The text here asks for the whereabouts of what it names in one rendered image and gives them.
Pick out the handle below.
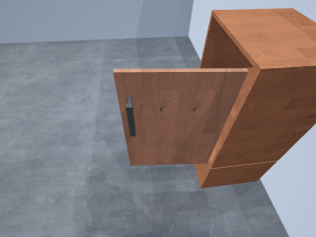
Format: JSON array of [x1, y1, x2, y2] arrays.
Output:
[[125, 95, 136, 136]]

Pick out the cupboard door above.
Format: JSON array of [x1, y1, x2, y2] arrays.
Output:
[[113, 68, 249, 166]]

